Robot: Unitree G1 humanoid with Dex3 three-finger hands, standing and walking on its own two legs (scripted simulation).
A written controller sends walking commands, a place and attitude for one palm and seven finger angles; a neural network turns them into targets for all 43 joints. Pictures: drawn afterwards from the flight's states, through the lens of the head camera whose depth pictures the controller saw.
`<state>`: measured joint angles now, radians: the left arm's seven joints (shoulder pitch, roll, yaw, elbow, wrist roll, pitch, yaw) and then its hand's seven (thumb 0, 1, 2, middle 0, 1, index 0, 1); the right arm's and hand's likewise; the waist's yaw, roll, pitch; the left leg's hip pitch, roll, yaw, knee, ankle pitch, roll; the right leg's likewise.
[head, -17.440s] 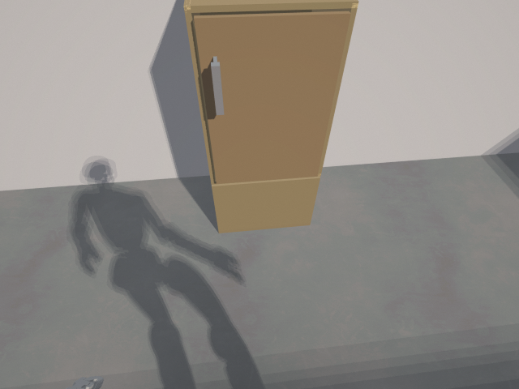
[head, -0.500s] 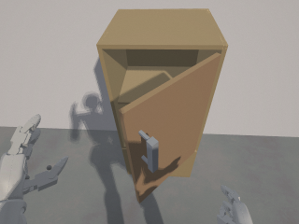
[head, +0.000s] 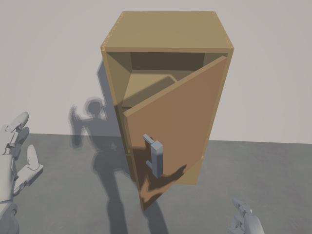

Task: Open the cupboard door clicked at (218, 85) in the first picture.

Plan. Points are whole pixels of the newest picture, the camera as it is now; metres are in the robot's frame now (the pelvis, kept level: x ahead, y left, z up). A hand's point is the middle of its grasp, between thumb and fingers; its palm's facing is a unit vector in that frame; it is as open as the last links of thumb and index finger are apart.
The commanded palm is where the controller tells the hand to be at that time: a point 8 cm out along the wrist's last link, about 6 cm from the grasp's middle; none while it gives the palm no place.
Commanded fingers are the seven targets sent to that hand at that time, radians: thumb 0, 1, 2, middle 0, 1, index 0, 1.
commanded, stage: draw the hand back to the body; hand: left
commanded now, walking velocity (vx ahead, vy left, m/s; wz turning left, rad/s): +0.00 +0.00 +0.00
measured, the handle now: (152, 156) +0.33 +0.06 +0.01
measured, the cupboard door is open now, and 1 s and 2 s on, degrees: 46 46 46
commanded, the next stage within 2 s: step back with the hand held close in 0.02 s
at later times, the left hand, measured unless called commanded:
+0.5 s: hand (33, 177) +0.17 +0.26 +0.15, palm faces +0.35 -0.78 -0.52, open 7.4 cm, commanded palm +0.11 +0.31 +0.17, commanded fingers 0.00 0.90 0.90 -0.20 -0.30 -0.20 -0.30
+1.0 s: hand (3, 203) +0.11 +0.28 +0.15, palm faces +0.43 -0.76 -0.48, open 7.4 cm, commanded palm +0.04 +0.33 +0.17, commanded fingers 0.00 0.90 0.90 -0.20 -0.30 -0.20 -0.30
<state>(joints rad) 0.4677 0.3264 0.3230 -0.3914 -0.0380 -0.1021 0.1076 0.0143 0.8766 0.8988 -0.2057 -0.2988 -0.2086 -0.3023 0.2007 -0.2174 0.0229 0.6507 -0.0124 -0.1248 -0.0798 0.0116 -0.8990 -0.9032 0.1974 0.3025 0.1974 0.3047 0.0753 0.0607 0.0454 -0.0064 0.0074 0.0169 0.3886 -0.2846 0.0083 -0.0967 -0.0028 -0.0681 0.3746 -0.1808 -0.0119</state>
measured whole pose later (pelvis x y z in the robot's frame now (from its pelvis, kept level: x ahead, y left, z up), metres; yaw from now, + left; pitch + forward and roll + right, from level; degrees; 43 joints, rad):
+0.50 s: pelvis -0.03 +0.01 +0.00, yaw -1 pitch +0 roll +0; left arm 0.57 0.40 0.39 -0.47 -0.03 -0.17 0.12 0.01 0.88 0.90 -0.21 -0.30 -0.21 -0.30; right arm 0.17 -0.24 -0.02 0.58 0.00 -0.04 -0.09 0.01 -0.90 -0.90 0.20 0.30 0.20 0.30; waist 0.01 0.02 0.04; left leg -0.22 -0.01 0.04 0.47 -0.26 0.03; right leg -0.30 -0.03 -0.05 0.43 -0.13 0.00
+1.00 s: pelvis -0.09 +0.02 -0.02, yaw +1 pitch +0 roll -2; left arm 0.52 0.41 0.44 -0.53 0.01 -0.24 0.16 0.01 0.88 0.90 -0.21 -0.30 -0.21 -0.30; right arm 0.24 -0.21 0.00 0.57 -0.01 -0.09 -0.09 0.01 -0.90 -0.90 0.20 0.30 0.20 0.30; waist -0.02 -0.01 0.05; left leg -0.39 -0.02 0.01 0.64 -0.25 0.05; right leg -0.44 0.00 -0.02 0.64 -0.20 0.02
